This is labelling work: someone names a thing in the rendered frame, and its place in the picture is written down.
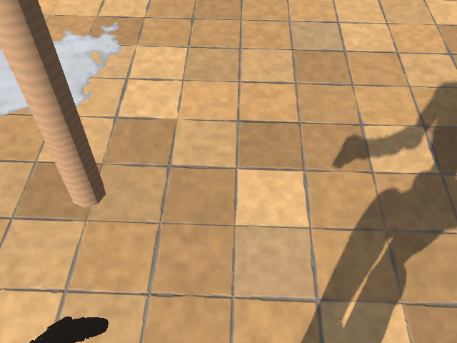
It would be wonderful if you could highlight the robot left hand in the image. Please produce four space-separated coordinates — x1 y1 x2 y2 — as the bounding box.
29 317 109 343

